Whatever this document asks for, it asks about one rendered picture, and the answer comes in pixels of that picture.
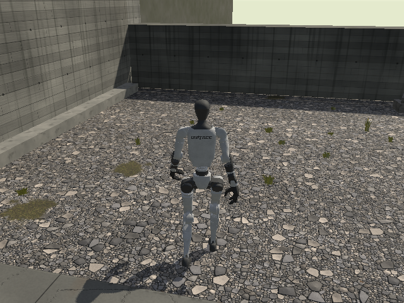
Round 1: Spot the right robot upper arm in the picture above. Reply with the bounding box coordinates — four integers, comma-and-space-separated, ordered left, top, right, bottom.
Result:
215, 127, 230, 163

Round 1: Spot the robot left forearm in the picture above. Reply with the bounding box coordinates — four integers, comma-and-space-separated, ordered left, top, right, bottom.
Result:
170, 150, 180, 172

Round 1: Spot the left robot upper arm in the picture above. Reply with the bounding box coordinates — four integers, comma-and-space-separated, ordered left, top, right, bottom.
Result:
173, 126, 189, 160

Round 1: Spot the robot right forearm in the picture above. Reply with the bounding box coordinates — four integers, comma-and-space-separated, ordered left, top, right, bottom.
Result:
224, 154, 238, 187

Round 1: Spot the humanoid robot head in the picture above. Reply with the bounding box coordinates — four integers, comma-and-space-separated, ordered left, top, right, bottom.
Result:
191, 99, 212, 129

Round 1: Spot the right robot hand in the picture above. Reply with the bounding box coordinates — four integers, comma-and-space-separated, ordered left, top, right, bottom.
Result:
224, 186, 239, 205

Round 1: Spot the left robot foot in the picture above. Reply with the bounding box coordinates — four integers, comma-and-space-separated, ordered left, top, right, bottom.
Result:
182, 255, 192, 266

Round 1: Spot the left robot hand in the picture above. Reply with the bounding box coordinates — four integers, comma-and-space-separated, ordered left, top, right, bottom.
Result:
170, 169, 184, 181

